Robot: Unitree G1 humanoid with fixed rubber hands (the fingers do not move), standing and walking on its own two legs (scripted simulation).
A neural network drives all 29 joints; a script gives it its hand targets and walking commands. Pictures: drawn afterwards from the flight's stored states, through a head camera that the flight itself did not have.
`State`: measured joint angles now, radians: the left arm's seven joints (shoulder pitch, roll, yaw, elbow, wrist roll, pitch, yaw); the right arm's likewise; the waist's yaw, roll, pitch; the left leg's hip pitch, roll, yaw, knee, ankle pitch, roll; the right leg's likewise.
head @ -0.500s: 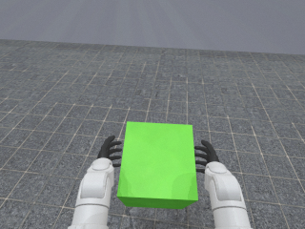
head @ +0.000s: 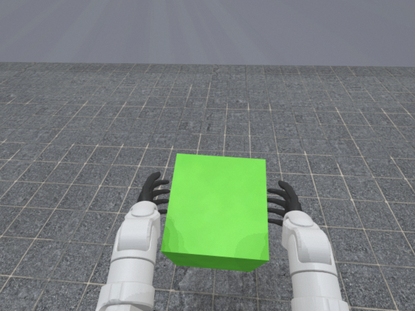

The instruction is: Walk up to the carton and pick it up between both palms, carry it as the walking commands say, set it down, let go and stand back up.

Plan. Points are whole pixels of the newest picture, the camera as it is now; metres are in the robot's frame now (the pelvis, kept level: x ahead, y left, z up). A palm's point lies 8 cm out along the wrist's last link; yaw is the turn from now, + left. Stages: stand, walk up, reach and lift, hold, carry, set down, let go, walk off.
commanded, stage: hold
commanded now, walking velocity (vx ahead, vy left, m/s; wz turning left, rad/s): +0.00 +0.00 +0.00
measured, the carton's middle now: (216, 217) +0.36 -0.01 -0.06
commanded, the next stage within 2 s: set down in 0.38 s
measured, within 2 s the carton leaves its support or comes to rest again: neither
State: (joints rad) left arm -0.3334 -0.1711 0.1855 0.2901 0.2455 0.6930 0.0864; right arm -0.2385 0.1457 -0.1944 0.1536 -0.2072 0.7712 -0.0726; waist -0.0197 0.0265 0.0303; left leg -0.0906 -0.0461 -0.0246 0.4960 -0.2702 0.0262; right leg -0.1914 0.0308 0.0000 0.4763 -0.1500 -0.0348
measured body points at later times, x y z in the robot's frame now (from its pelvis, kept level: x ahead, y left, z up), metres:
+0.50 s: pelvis +0.01 -0.01 +0.01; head -0.04 -0.01 +0.45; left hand +0.33 +0.13 +0.05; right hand +0.32 -0.16 +0.05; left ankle +0.01 +0.11 -0.74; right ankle +0.07 -0.09 -0.74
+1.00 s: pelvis +0.01 +0.02 -0.01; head +0.05 +0.01 +0.44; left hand +0.35 +0.15 -0.02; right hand +0.33 -0.14 -0.04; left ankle +0.01 +0.11 -0.74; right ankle +0.07 -0.09 -0.74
